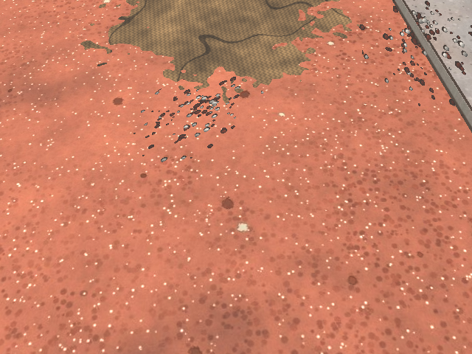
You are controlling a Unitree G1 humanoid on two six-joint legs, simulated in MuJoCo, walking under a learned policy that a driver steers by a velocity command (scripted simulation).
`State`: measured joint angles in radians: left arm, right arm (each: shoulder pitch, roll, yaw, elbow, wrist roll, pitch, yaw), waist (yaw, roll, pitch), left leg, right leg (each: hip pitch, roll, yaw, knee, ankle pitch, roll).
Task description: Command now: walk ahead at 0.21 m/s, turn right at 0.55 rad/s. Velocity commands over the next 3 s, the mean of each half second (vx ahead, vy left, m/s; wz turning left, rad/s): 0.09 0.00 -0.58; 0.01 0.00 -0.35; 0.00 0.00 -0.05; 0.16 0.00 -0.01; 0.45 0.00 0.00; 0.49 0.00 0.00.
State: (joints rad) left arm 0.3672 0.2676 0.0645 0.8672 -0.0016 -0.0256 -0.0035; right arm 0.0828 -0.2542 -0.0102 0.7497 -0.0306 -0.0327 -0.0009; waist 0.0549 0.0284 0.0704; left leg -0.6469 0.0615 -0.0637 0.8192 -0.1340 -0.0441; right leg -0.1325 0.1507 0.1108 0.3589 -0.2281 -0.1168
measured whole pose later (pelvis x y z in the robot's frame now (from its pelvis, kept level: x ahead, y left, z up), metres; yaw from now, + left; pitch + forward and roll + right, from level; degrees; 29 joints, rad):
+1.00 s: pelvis +0.06 +0.01 +0.00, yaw -28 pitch +0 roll +0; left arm 0.21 0.23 0.01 0.76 0.02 0.02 0.01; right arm 0.24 -0.25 -0.04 0.80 0.00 0.06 -0.03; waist 0.00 0.01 0.03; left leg -0.21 -0.01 0.00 0.52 -0.31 0.01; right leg -0.22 0.10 0.06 0.46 -0.22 -0.07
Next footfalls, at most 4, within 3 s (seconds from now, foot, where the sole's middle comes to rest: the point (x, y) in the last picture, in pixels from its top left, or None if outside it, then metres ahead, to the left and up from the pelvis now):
0.14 left None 0.22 0.11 -0.78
0.58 right None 0.07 -0.08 -0.78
1.02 left None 0.14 0.11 -0.78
2.44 left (319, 339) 0.49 -0.14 -0.78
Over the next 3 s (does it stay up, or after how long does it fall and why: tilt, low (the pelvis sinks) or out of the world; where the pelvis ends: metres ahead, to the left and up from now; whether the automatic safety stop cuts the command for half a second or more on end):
stays up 0.59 -0.29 -0.02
